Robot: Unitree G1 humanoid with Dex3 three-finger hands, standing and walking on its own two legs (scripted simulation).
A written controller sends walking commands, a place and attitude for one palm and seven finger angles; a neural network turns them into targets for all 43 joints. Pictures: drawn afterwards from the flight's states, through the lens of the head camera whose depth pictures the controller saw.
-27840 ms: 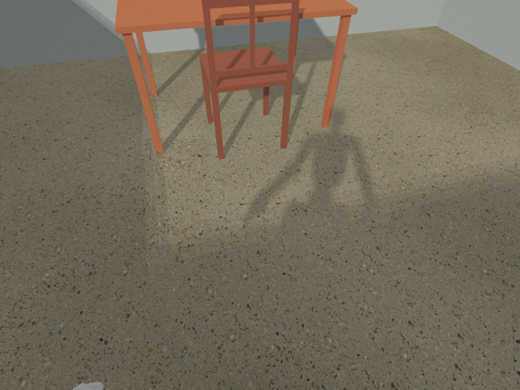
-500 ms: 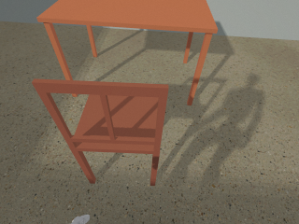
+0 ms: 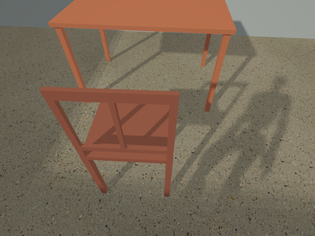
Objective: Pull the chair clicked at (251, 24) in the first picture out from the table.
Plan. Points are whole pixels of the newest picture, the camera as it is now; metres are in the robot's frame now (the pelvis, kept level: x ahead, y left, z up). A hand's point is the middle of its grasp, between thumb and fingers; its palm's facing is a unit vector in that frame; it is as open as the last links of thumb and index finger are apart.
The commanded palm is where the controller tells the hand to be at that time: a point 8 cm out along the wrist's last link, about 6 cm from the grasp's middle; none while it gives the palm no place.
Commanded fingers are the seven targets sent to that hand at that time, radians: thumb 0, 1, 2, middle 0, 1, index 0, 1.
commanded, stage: let the arm hang, fingers relaxed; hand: left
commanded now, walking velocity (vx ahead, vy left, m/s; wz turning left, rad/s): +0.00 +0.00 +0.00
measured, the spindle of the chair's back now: (118, 127) +0.50 +0.18 -0.09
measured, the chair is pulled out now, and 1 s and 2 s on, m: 0.65 0.65 0.65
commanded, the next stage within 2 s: look to check the result in 0.36 s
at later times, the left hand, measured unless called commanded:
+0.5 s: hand out of the picture -0.01 +0.15 -0.17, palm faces +0.05 -0.98 -0.18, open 7.3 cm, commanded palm none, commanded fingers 0.00 0.90 0.90 -0.20 -0.30 -0.20 -0.30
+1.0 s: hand out of the picture +0.00 +0.15 -0.17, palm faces +0.05 -0.98 -0.18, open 7.3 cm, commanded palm none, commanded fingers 0.00 0.90 0.90 -0.20 -0.30 -0.20 -0.30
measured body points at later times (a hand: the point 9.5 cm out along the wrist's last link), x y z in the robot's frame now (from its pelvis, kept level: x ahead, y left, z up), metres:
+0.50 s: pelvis +0.00 -0.01 +0.00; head +0.01 -0.01 +0.45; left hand -0.01 +0.21 -0.16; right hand -0.03 -0.21 -0.16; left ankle +0.01 +0.13 -0.74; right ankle +0.01 -0.12 -0.74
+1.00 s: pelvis +0.00 -0.01 +0.00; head +0.02 -0.02 +0.45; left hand +0.00 +0.20 -0.16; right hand -0.01 -0.22 -0.16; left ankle +0.01 +0.13 -0.74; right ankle +0.01 -0.12 -0.74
